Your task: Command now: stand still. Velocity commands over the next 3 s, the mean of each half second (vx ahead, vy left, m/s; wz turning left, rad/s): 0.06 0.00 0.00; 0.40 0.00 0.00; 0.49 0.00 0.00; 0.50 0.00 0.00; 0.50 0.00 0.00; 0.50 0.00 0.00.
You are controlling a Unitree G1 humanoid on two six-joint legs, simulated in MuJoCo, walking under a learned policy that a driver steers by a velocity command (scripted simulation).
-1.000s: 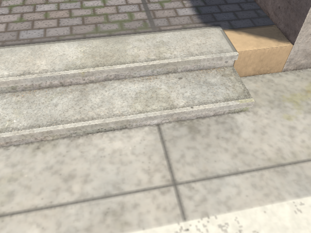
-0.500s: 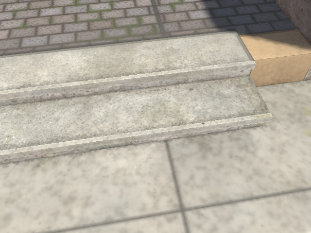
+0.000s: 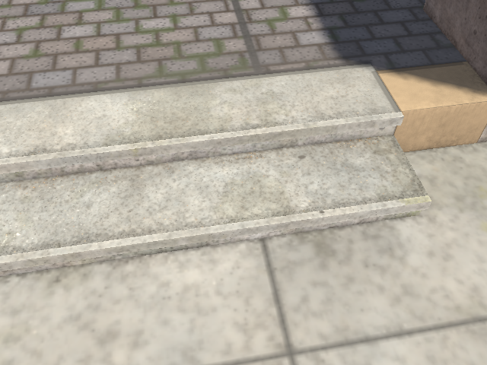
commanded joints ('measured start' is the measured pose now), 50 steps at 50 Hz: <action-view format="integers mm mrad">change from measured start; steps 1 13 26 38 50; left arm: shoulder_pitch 9 2 -37 259 356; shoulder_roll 99 94 62 79 146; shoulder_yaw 16 16 19 -4 23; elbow -21 8 -38 19 7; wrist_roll -1 0 -38 6 -13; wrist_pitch -3 4 -86 -116 -91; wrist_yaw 5 10 -36 -45 -12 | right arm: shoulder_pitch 61 72 100 -35 -399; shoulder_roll -105 -95 -176 -112 -103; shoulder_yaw -16 -11 -55 -58 -26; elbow -16 -8 -39 -131 -288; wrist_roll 0 -3 33 27 36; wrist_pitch -3 -1 -52 -78 -89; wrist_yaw -3 -6 -1 31 82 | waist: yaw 1 5 5 25 56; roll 8 11 134 -80 -77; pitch -42 -14 147 44 107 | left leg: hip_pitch -87 -96 -19 -588 -509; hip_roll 40 33 289 125 46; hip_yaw -31 -25 -325 -41 19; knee -99 -128 -293 574 19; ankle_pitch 267 190 -239 184 349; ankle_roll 24 22 190 59 73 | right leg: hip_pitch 129 128 -227 255 379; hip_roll -29 -28 -50 -196 -240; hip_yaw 26 27 -10 190 42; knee -30 -49 183 -369 -364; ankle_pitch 260 203 -264 177 389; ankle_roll -43 -34 -103 -176 -170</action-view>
